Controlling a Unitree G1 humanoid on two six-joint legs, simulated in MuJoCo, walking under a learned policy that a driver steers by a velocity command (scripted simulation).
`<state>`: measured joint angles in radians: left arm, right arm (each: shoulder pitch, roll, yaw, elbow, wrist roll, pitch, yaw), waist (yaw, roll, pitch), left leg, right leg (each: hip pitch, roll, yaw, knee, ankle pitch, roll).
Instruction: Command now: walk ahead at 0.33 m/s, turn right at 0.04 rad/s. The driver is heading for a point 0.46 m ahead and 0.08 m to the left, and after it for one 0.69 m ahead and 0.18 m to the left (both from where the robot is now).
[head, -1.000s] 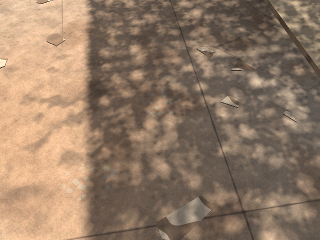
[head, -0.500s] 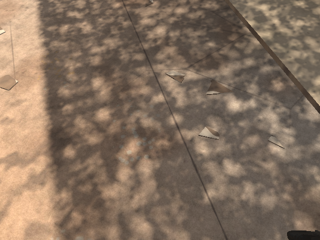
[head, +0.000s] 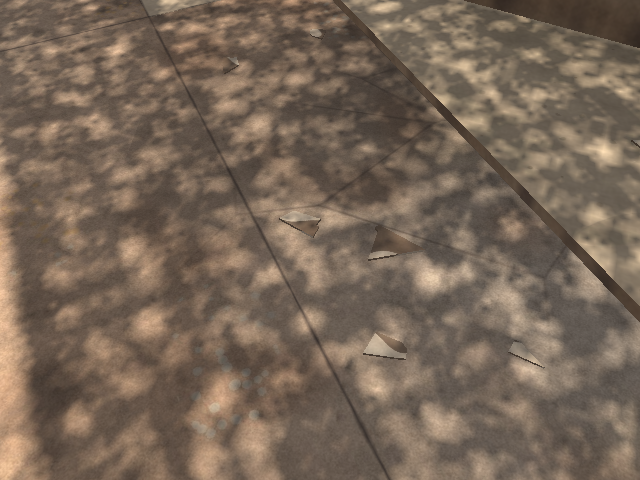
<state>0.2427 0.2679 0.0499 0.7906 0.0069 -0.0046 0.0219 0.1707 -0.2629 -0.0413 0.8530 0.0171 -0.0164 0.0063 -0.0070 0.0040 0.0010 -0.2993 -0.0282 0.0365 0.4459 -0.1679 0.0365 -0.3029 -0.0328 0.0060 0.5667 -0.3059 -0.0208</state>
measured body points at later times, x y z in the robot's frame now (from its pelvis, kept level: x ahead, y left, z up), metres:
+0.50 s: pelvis +0.21 +0.05 -0.01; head +0.24 +0.06 +0.44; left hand +0.19 +0.33 -0.14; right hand +0.40 -0.20 -0.10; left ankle +0.27 +0.15 -0.74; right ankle +0.05 -0.11 -0.67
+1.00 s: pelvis +0.48 +0.02 -0.01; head +0.52 +0.01 +0.44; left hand +0.67 +0.28 -0.09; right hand +0.48 -0.26 -0.15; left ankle +0.30 +0.14 -0.68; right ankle +0.59 -0.08 -0.74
